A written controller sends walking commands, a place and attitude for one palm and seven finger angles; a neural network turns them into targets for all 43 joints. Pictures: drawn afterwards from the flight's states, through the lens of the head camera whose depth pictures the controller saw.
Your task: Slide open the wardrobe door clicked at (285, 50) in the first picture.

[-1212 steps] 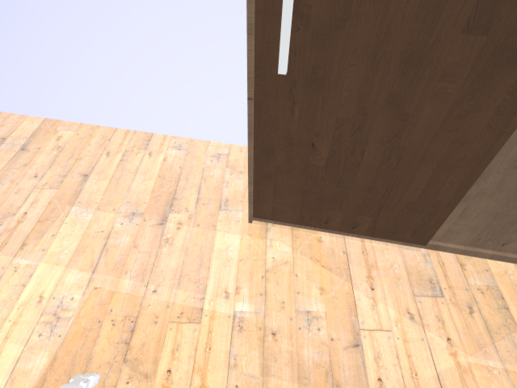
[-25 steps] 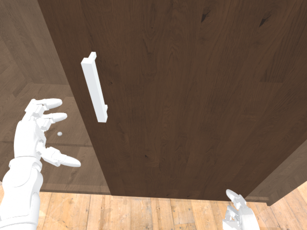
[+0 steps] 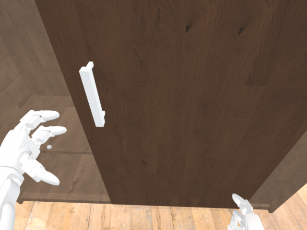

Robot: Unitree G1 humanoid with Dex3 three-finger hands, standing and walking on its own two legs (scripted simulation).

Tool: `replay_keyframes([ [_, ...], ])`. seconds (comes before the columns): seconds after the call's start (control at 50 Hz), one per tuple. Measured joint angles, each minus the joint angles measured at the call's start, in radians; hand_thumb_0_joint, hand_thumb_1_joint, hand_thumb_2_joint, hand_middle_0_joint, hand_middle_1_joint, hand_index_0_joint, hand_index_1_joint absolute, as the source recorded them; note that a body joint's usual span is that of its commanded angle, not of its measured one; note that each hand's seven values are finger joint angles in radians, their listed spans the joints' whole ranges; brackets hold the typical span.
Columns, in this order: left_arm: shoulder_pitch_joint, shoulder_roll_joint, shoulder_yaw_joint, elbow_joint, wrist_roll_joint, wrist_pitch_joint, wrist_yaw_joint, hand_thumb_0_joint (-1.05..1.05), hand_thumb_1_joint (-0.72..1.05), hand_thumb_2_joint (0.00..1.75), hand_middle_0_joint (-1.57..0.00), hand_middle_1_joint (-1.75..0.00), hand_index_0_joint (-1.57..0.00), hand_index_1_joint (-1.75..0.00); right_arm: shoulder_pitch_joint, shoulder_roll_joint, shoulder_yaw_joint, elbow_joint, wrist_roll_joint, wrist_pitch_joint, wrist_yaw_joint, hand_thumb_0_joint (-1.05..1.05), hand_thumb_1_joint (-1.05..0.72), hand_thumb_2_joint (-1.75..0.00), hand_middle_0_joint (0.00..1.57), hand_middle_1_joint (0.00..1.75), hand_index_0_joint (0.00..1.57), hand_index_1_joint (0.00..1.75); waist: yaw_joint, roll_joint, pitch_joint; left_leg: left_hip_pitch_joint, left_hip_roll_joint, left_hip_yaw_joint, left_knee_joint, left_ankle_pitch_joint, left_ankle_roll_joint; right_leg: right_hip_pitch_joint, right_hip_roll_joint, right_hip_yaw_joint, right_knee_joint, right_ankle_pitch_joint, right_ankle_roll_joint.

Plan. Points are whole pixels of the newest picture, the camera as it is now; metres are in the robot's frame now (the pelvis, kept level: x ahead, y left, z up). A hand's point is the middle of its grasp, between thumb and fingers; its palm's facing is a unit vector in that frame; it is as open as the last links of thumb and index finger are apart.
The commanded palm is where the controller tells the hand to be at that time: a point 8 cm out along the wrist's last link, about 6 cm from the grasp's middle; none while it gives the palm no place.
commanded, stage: draw the hand back to the body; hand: left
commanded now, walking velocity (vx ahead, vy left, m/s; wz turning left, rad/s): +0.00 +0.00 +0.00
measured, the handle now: (95, 95) +0.43 +0.22 +0.15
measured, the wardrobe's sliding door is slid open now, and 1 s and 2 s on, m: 0.59 0.59 0.59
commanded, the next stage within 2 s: step back with the hand held close in 1.34 s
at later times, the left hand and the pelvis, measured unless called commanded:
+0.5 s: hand (31, 167) +0.19 +0.27 +0.15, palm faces +0.43 -0.86 -0.28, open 13.3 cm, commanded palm +0.15 +0.30 +0.16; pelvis -0.01 +0.00 +0.01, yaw +1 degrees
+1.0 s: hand (23, 155) +0.20 +0.28 +0.17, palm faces +0.45 -0.81 -0.36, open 8.4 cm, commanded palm +0.16 +0.31 +0.18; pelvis +0.02 +0.02 +0.01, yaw -1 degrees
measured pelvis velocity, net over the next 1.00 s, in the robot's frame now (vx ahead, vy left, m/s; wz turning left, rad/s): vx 0.02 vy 0.02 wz -0.01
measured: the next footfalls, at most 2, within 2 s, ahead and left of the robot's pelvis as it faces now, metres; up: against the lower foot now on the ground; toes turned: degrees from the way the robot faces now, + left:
none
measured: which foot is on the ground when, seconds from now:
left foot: down 0.00-1.00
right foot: down 0.00-1.00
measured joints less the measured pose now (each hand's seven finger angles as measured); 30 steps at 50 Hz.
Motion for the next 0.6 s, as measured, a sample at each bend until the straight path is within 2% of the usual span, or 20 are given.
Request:
replay_keyframes([
  [0.06, 0.045, -0.013, 0.026, -0.041, -0.009, 0.004, 0.014, -0.02, -0.55, 0.2, -0.25, -1.15, -0.25, -1.15, 0.016, -0.012, -0.012, -0.01, 0.005, -0.013, 0.011, 0.01, -0.9, -0.9, 0.2, 0.3, 0.21, 0.3, 0.002, 0.002, -0.008, 0.002, 0.002, 0.003, -0.005, 0.005, -0.002, -0.001, 0.002, 0.003, -0.001, 0.003, -0.001],
  [0.16, 0.09, -0.038, 0.014, -0.08, 0.005, 0.02, 0.022, -0.02, -0.55, 0.2, -0.25, -1.15, -0.25, -1.15, 0.021, -0.029, -0.023, 0.001, 0.007, -0.026, 0.004, 0.01, -0.9, -0.9, 0.2, 0.3, 0.21, 0.3, 0.018, 0.004, 0.0, 0.005, 0.002, -0.007, -0.001, 0.01, -0.002, 0.008, 0.003, -0.007, -0.001, 0.007, -0.003],
  [0.28, 0.109, -0.044, 0.0, -0.13, 0.013, -0.009, 0.023, -0.02, -0.52, 0.22, -0.25, -1.13, -0.25, -1.13, 0.003, -0.02, -0.018, 0.024, 0.002, -0.061, -0.009, 0.01, -0.9, -0.9, 0.2, 0.3, 0.21, 0.3, 0.032, 0.001, 0.016, 0.02, 0.002, -0.019, -0.005, 0.02, -0.004, 0.03, 0.004, -0.018, -0.012, 0.016, -0.005],
  [0.3, 0.111, -0.038, -0.009, -0.144, 0.051, -0.02, 0.061, -0.02, -0.5, 0.23, -0.25, -1.13, -0.25, -1.12, -0.003, -0.016, -0.018, 0.028, -0.007, -0.063, -0.009, 0.01, -0.9, -0.9, 0.2, 0.3, 0.21, 0.3, 0.034, 0.002, 0.02, 0.025, 0.003, -0.02, -0.009, 0.022, -0.004, 0.037, 0.005, -0.019, -0.019, 0.019, -0.005],
  [0.34, 0.122, -0.034, -0.031, -0.173, 0.126, -0.053, 0.184, -0.02, -0.47, 0.24, -0.25, -1.1, -0.25, -1.09, -0.023, -0.007, -0.018, 0.035, -0.025, -0.058, -0.004, 0.01, -0.9, -0.9, 0.2, 0.3, 0.21, 0.3, 0.033, 0.005, 0.037, 0.036, 0.005, -0.021, -0.022, 0.031, -0.005, 0.052, 0.008, -0.02, -0.042, 0.033, -0.006],
  [0.38, 0.144, -0.044, -0.048, -0.2, 0.181, -0.08, 0.289, -0.02, -0.42, 0.27, -0.25, -1.07, -0.25, -1.07, -0.042, 0.003, -0.018, 0.038, -0.037, -0.045, 0.002, 0.01, -0.9, -0.9, 0.2, 0.3, 0.21, 0.3, 0.032, 0.006, 0.054, 0.048, 0.004, -0.018, -0.043, 0.042, -0.003, 0.063, 0.008, -0.017, -0.062, 0.047, -0.004],
  [0.42, 0.173, -0.056, -0.066, -0.228, 0.222, -0.099, 0.361, -0.02, -0.36, 0.3, -0.25, -1.04, -0.25, -1.03, -0.052, 0.012, -0.018, 0.041, -0.046, -0.029, 0.007, 0.01, -0.9, -0.9, 0.2, 0.3, 0.21, 0.3, 0.034, 0.004, 0.066, 0.062, 0.0, -0.012, -0.066, 0.054, 0.001, 0.073, 0.004, -0.012, -0.081, 0.058, -0.001],
  [0.5, 0.218, -0.077, -0.103, -0.271, 0.275, -0.123, 0.439, -0.01, -0.23, 0.36, -0.24, -0.97, -0.24, -0.96, -0.057, 0.023, -0.018, 0.056, -0.06, -0.003, 0.012, 0.01, -0.9, -0.9, 0.2, 0.3, 0.21, 0.3, 0.045, 0.001, 0.083, 0.097, -0.011, -0.003, -0.108, 0.07, 0.007, 0.102, -0.007, -0.004, -0.111, 0.069, 0.007],
  [0.6, 0.238, -0.079, -0.116, -0.296, 0.304, -0.132, 0.474, -0.01, -0.06, 0.44, -0.24, -0.87, -0.24, -0.86, -0.059, 0.035, -0.016, 0.077, -0.069, 0.028, 0.015, 0.01, -0.9, -0.9, 0.2, 0.3, 0.21, 0.3, 0.053, -0.001, 0.096, 0.139, -0.024, 0.005, -0.148, 0.078, 0.015, 0.137, -0.019, 0.003, -0.142, 0.074, 0.015],
])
